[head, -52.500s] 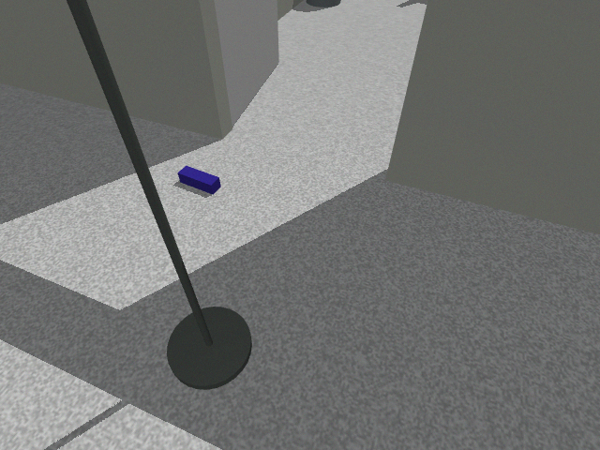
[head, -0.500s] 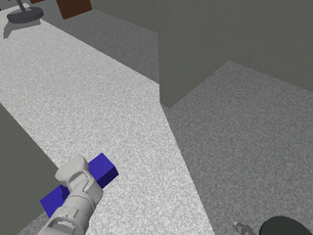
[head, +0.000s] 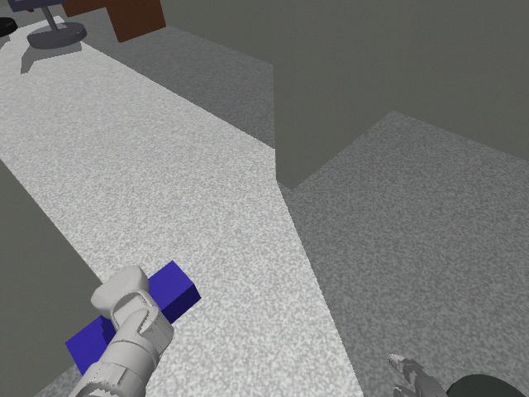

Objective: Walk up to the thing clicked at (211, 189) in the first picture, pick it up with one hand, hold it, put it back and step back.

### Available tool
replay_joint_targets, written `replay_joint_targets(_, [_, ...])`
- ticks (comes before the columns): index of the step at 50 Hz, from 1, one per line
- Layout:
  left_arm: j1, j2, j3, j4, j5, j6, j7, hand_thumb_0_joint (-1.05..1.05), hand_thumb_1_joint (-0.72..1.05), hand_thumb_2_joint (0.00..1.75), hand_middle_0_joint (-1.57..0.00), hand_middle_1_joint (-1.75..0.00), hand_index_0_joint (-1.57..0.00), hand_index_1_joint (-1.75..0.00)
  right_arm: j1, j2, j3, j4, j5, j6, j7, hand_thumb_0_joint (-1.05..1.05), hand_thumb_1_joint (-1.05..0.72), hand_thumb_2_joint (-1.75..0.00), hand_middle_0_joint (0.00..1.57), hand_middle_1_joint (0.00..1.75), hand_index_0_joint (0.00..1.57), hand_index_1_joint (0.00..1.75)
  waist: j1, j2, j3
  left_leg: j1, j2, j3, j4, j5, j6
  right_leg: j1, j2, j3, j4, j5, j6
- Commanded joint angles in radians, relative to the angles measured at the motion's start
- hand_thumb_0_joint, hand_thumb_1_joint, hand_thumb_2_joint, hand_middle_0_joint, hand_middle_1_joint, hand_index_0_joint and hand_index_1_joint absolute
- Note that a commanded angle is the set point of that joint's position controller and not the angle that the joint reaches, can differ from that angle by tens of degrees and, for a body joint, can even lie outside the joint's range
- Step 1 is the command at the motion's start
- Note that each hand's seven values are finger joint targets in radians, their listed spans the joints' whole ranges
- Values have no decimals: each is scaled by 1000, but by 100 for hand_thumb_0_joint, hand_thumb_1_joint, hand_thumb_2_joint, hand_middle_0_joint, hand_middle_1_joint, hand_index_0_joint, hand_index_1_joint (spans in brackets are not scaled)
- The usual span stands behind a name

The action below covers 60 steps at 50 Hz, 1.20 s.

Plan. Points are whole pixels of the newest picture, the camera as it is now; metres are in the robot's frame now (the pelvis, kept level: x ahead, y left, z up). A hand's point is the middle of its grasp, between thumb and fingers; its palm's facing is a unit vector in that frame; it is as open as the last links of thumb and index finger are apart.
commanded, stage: hold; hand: left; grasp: from above
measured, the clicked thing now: (139, 318) +0.30 +0.24 -0.07
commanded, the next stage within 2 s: crouch in 0.66 s
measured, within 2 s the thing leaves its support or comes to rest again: neither
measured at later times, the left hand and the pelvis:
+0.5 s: hand (138, 322) +0.28 +0.22 -0.05, palm faces -0.30 -0.34 -0.89, open 9.8 cm; pelvis +0.00 +0.00 +0.00, yaw +0 degrees
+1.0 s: hand (142, 329) +0.28 +0.22 -0.07, palm faces -0.33 -0.31 -0.89, open 9.8 cm; pelvis +0.00 +0.00 +0.00, yaw +0 degrees
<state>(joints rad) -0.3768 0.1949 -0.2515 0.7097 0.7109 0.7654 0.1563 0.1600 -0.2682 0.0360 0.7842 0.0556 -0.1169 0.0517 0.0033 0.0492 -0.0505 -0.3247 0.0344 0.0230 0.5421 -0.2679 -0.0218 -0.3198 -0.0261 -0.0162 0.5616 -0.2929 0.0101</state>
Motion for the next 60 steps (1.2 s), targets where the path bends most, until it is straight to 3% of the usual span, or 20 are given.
replay_joint_targets(1, [-349, 163, 29, -183, 70, 14, 30, 0, 42, 79, -90, -64, -85, -68, -101, -107, -33, -142, 8, -51, -7, 0, -90, -90, 20, 30, 20, 30, -7, -79, -250, 112, -52, 12, -40, 228, 43, 87, 33, 1, -87, 265, 4])
replay_joint_targets(9, [-384, 182, 26, -277, 84, 0, 25, 0, 52, 75, -96, -62, -93, -66, -111, -103, -31, -154, 6, -59, -15, 0, -90, -90, 20, 30, 20, 30, 5, -11, -282, 141, -43, 2, -51, 235, 29, 84, 42, -12, -74, 236, -10])
replay_joint_targets(15, [-345, 149, 14, -236, 80, 7, 38, 0, 54, 78, -99, -64, -95, -67, -113, -100, -27, -148, 3, -69, -16, 0, -90, -90, 20, 30, 20, 30, -1, -49, -245, 122, -43, -1, -48, 221, 29, 76, 43, -15, -77, 221, -8])
replay_joint_targets(17, [-348, 178, 38, -225, 78, 9, 47, 0, 56, 76, -100, -63, -97, -67, -112, -102, -29, -144, 3, -72, -16, 0, -90, -90, 20, 30, 20, 30, 8, -35, -252, 118, -43, 2, -49, 208, 28, 76, 42, -11, -78, 208, -9])
replay_joint_targets(19, [-368, 138, 13, -246, 77, 11, 47, 0, 55, 76, -99, -63, -96, -67, -115, -99, -30, -142, 2, -73, -13, 0, -90, -90, 20, 30, 20, 30, -1, -30, -260, 128, -42, 1, -46, 212, 28, 73, 40, -10, -78, 221, -8])
replay_joint_targets(22, [-363, 170, 38, -242, 72, 14, 56, 0, 55, 73, -99, -61, -96, -64, -112, -102, -33, -136, 2, -76, -12, 0, -90, -90, 20, 30, 20, 30, 9, -38, -296, 132, -44, 4, -34, 246, 29, 97, 37, -4, -68, 259, -5])
replay_joint_targets(24, [-353, 136, 16, -216, 75, 22, 56, 0, 57, 78, -101, -62, -98, -66, -115, -99, -29, -132, -1, -76, -12, 0, -90, -90, 20, 30, 20, 30, 5, -44, -270, 119, -44, 4, -34, 237, 29, 93, 38, -10, -70, 248, -7])
replay_joint_targets(26, [-392, 172, 37, -244, 72, 20, 66, 0, 61, 78, -104, -64, -100, -67, -111, -102, -32, -130, 0, -78, -12, 0, -90, -90, 20, 30, 20, 30, 17, -20, -286, 119, -46, 7, -36, 232, 28, 94, 38, -9, -73, 241, -8])
replay_joint_targets(27, [-351, 164, 39, -169, 72, 28, 65, 0, 60, 77, -104, -61, -100, -65, -107, -105, -32, -124, -1, -76, -12, 0, -90, -90, 20, 30, 20, 30, 4, -50, -269, 110, -43, 5, -35, 232, 30, 94, 40, -9, -70, 239, -8])
replay_joint_targets(29, [-400, 166, 33, -252, 67, 20, 63, 0, 61, 77, -105, -62, -101, -65, -117, -99, -31, -132, 0, -76, -12, 0, -90, -90, 20, 30, 20, 30, 13, -20, -296, 124, -44, 4, -33, 252, 28, 96, 39, -9, -67, 263, -8])
replay_joint_targets(30, [-356, 151, 27, -183, 71, 31, 61, 0, 61, 76, -105, -61, -101, -64, -113, -101, -28, -132, 0, -75, -13, 0, -90, -90, 20, 30, 20, 30, 5, -61, -260, 103, -44, 1, -32, 239, 32, 90, 40, -12, -73, 253, -5])
replay_joint_targets(31, [-332, 159, 33, -209, 70, 32, 62, 0, 61, 75, -105, -60, -101, -63, -114, -100, -31, -134, 0, -74, -12, 0, -90, -90, 20, 30, 20, 30, 19, -55, -269, 103, -47, 5, -33, 228, 34, 102, 37, -9, -75, 243, -6])
replay_joint_targets(32, [-343, 148, 26, -202, 70, 29, 60, 0, 61, 76, -104, -62, -100, -65, -115, -101, -30, -132, 0, -75, -10, 0, -90, -90, 20, 30, 20, 30, 6, -65, -263, 97, -47, 2, -32, 228, 35, 94, 37, -8, -75, 248, -4])
replay_joint_targets(35, [-376, 151, 24, -223, 68, 29, 59, 0, 64, 79, -107, -62, -103, -66, -110, -101, -32, -131, -1, -76, -12, 0, -90, -90, 20, 30, 20, 30, 7, -39, -280, 108, -46, 5, -31, 232, 32, 94, 37, -8, -74, 243, -7])
replay_joint_targets(37, [-358, 144, 20, -217, 67, 30, 57, 0, 63, 76, -106, -61, -103, -64, -112, -103, -32, -132, 1, -76, -11, 0, -90, -90, 20, 30, 20, 30, 5, -38, -274, 114, -42, 1, -36, 233, 29, 88, 41, -11, -69, 238, -10])
replay_joint_targets(39, [-368, 163, 31, -232, 73, 22, 60, 0, 47, 72, -90, -71, -87, -69, -109, -101, -33, -134, -1, -75, -12, 0, -84, -88, 20, 30, 20, 30, 15, -27, -290, 114, -41, 0, -34, 246, 28, 99, 42, -12, -67, 248, -12])
replay_joint_targets(42, [-330, 127, 15, -164, 78, 16, 66, 0, 52, 63, -90, -65, -92, -62, -103, -101, -32, -132, -2, -78, -13, 0, -86, -89, 20, 30, 20, 30, -6, -72, -228, 81, -44, 1, -33, 202, 32, 70, 40, -10, -76, 210, -8])
replay_joint_targets(47, [-346, 116, 38, -103, 68, -15, 126, 0, 49, 58, -87, -64, -90, -61, -71, -102, -42, -112, -10, -89, -9, 0, -86, -89, 20, 30, 20, 30, -15, -75, -225, 65, -42, 8, -22, 178, 28, 41, 36, -5, -65, 195, -7])
replay_joint_targets(53, [-396, 77, 56, 110, 51, -78, 206, 0, 38, 59, -79, -66, -82, -63, 3, -111, -61, -64, -18, -94, 1, 0, -86, -89, 20, 30, 20, 30, -49, -86, -226, -9, -39, 13, 45, 187, 21, -26, 33, 1, 0, 219, -12])
replay_joint_targets(60, [-523, 69, 134, 321, 94, -198, 366, 0, 33, 62, -77, -67, -79, -65, 82, -118, -102, -16, -59, -93, 23, 0, -87, -89, 20, 30, 20, 30, -85, -53, -348, -308, -26, 18, 345, 138, 7, -317, 37, 7, 296, 179, -31])
